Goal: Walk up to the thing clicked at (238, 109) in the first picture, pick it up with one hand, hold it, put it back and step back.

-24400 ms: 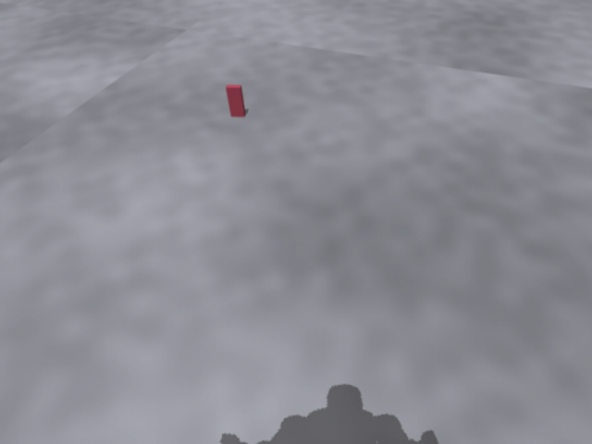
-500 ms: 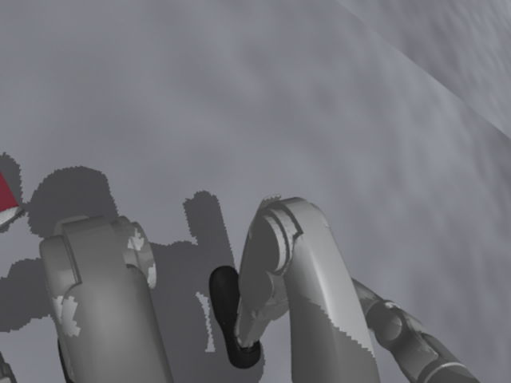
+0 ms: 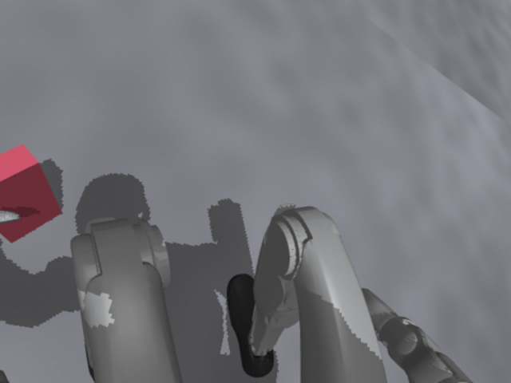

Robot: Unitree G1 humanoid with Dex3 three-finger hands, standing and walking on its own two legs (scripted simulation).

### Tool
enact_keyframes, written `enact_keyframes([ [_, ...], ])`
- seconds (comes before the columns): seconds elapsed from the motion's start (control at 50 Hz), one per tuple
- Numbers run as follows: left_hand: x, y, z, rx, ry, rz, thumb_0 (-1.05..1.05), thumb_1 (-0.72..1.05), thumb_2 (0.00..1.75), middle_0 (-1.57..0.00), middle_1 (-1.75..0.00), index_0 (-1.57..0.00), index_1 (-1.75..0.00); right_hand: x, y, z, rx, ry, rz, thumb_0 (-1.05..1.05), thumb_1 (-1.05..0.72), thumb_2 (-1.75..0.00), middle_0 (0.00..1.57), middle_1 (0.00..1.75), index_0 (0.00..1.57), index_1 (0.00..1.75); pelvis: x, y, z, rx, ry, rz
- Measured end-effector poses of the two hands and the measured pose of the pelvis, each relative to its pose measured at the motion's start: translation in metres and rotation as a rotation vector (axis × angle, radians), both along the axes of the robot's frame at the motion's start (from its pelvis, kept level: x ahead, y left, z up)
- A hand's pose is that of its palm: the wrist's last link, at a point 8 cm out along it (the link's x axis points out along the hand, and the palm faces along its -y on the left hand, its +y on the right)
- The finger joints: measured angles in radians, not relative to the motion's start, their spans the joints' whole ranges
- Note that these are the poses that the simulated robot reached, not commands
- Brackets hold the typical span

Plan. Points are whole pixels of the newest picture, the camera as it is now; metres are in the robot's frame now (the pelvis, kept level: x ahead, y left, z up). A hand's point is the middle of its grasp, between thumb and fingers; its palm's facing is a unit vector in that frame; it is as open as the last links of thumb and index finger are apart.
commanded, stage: rise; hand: left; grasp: from the side
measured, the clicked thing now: (16, 200) +0.37 +0.30 -0.19
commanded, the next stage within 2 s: home in 0.18 s
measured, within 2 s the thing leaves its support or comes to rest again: rests again in 0.06 s
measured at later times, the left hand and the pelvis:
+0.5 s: hand out of the picture +0.27 +0.44 +0.01, palm faces +0.44 -0.75 -0.50, open 17.0 cm; pelvis +0.00 -0.01 +0.08, yaw +8 degrees
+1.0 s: hand out of the picture +0.22 +0.30 +0.22, palm faces +0.38 -0.82 -0.43, open 17.1 cm; pelvis +0.06 -0.02 +0.32, yaw +13 degrees
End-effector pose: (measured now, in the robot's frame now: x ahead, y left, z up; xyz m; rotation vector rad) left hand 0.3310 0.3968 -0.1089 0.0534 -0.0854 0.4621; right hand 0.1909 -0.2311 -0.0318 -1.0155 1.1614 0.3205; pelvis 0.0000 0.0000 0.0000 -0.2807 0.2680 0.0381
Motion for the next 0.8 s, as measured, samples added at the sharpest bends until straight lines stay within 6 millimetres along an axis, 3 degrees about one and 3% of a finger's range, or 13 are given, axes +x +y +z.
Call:
enact_keyframes([
  [0.14, -0.021, 0.023, 0.041, -0.019, 0.052, 0.007, -0.01, -0.44, 0.11, -0.13, -0.11, -0.14, -0.09, 0.013, -0.001, -0.001, 0.091, -0.074, -0.083, 0.00, -0.90, -0.89, 0.21, 0.30, 0.21, 0.31, 0.001, -0.001, 0.012, 0.025, 0.066, 0.017],
  [0.26, -0.042, 0.042, 0.057, 0.058, 0.309, 0.019, -0.01, -0.44, 0.08, -0.08, -0.06, -0.08, -0.05, 0.018, 0.001, -0.004, 0.169, -0.101, -0.207, 0.00, -0.88, -0.89, 0.21, 0.30, 0.21, 0.31, -0.001, -0.006, 0.028, 0.061, 0.119, 0.034],
  [0.4, -0.074, 0.069, 0.116, 0.166, 0.509, 0.135, -0.02, -0.46, 0.08, -0.07, -0.06, -0.07, -0.05, 0.013, 0.000, -0.004, 0.246, -0.071, -0.337, 0.00, -0.89, -0.90, 0.21, 0.30, 0.21, 0.31, 0.002, -0.011, 0.057, 0.096, 0.214, 0.061],
  [0.46, -0.090, 0.072, 0.142, 0.194, 0.589, 0.181, -0.02, -0.45, 0.09, -0.07, -0.06, -0.07, -0.06, 0.012, -0.001, 0.001, 0.273, -0.065, -0.389, 0.00, -0.90, -0.90, 0.21, 0.30, 0.21, 0.31, 0.004, -0.012, 0.072, 0.112, 0.247, 0.069],
  [0.52, -0.103, 0.063, 0.163, 0.201, 0.665, 0.201, -0.01, -0.45, 0.10, -0.07, -0.07, -0.06, -0.06, 0.014, -0.002, 0.010, 0.300, -0.064, -0.425, 0.00, -0.90, -0.90, 0.21, 0.30, 0.21, 0.31, 0.005, -0.014, 0.091, 0.125, 0.275, 0.074],
  [0.6, -0.114, 0.033, 0.190, 0.187, 0.741, 0.177, -0.01, -0.46, 0.10, -0.07, -0.07, -0.06, -0.06, 0.023, 0.001, 0.036, 0.334, -0.084, -0.453, 0.01, -0.90, -0.90, 0.21, 0.30, 0.21, 0.31, 0.008, -0.016, 0.124, 0.140, 0.299, 0.082],
  [0.7, -0.123, -0.005, 0.233, 0.142, 0.787, 0.153, -0.01, -0.46, 0.11, -0.07, -0.07, -0.07, -0.07, 0.043, 0.006, 0.088, 0.372, -0.152, -0.466, 0.01, -0.90, -0.90, 0.21, 0.30, 0.21, 0.31, 0.015, -0.020, 0.174, 0.159, 0.299, 0.096],
  [0.8, -0.131, -0.026, 0.282, 0.090, 0.830, 0.181, -0.01, -0.47, 0.10, -0.07, -0.07, -0.07, -0.06, 0.067, 0.010, 0.149, 0.404, -0.247, -0.463, 0.01, -0.90, -0.90, 0.21, 0.30, 0.21, 0.31, 0.028, -0.022, 0.226, 0.176, 0.276, 0.115],
])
